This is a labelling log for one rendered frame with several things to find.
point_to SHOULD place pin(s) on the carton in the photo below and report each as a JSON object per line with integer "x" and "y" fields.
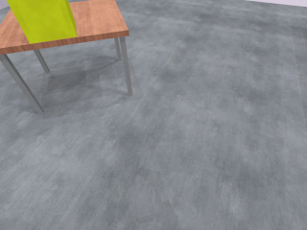
{"x": 44, "y": 20}

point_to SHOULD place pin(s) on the table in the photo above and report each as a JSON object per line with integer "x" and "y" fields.
{"x": 95, "y": 20}

